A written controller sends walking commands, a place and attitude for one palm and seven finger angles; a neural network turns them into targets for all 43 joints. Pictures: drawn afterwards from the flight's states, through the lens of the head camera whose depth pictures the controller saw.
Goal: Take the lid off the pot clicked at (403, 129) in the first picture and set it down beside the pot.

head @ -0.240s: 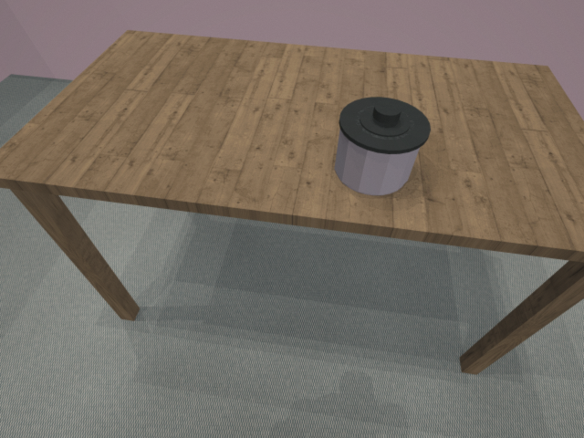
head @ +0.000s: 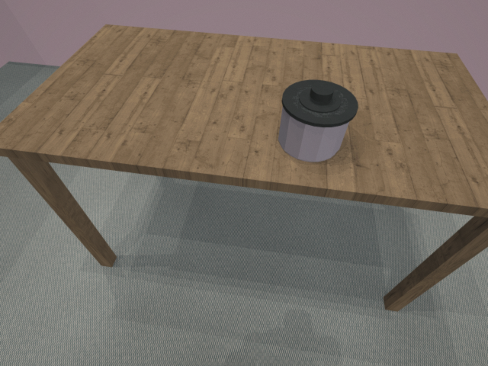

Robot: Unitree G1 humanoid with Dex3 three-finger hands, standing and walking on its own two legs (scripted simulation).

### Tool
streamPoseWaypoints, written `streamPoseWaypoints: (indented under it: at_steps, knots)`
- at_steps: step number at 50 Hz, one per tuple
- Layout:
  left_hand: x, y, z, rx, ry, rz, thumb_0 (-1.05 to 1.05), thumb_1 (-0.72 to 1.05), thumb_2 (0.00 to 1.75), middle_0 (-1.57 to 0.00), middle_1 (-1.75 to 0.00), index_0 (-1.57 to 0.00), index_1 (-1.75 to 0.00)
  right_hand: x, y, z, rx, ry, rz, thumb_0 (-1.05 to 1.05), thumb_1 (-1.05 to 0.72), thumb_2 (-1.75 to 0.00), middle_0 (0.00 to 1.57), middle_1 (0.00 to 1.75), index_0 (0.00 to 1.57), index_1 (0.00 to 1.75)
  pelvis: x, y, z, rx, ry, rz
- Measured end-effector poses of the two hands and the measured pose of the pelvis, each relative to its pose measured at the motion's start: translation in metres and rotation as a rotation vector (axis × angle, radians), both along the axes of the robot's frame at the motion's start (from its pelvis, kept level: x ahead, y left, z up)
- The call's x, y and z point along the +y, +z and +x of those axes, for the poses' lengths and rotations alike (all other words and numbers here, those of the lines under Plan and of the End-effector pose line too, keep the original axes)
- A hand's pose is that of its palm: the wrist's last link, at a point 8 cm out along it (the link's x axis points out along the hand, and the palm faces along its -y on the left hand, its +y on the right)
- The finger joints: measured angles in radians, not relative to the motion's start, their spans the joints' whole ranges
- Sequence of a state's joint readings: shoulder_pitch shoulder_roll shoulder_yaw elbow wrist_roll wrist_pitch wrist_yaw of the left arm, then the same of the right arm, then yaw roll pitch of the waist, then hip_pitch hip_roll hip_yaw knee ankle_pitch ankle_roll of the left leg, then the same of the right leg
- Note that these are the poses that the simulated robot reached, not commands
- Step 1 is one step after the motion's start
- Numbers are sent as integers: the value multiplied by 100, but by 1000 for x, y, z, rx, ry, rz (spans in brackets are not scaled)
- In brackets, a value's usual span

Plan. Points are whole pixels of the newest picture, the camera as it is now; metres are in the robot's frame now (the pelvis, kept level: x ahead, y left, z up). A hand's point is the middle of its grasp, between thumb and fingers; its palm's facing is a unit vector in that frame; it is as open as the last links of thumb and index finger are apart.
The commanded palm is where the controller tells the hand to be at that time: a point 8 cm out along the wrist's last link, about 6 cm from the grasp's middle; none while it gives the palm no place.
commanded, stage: look at it before walking up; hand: left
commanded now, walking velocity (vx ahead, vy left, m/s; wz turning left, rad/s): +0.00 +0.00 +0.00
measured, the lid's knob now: (321, 92) +0.63 -0.13 +0.11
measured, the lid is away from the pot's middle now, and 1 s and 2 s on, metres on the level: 0.00 0.00 0.00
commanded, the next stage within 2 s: take the last steps up to it in 0.42 s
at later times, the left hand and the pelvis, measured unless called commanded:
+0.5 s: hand out of the picture +0.02 +0.17 -0.17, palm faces +0.02 -0.98 -0.20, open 7.3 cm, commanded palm none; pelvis +0.00 -0.01 +0.00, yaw +0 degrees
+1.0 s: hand out of the picture +0.10 +0.12 -0.17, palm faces -0.03 -0.97 -0.22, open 7.3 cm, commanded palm none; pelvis +0.06 -0.08 -0.01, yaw -6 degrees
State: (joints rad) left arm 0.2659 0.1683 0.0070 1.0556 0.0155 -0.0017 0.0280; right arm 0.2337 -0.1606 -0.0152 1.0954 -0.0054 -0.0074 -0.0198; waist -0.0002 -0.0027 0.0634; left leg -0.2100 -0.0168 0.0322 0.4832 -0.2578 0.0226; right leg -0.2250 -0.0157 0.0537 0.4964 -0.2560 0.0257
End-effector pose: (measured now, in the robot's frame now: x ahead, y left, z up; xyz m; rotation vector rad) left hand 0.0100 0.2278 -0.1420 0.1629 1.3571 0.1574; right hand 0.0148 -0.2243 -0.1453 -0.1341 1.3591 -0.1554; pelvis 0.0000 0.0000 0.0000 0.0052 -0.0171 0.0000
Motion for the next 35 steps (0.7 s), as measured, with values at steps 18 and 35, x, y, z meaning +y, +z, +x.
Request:
streamPoseWaypoints:
  at_steps: [18, 35]
  knots:
    - [-8, 0, -2, 15, 8, -3, 1, 91, 90, -20, -30, -20, -30, -7, 0, 1, 8, -1, -2, 0, -91, -89, 20, 30, 20, 30, -7, 1, 1, 9, -2, 0]
    - [-9, -3, 7, 31, -8, -19, 1, 91, 90, -20, -30, -20, -30, -13, 2, 2, 0, -36, -12, 0, -91, -89, 20, 30, 20, 30, -12, -1, 11, 19, -34, 5]
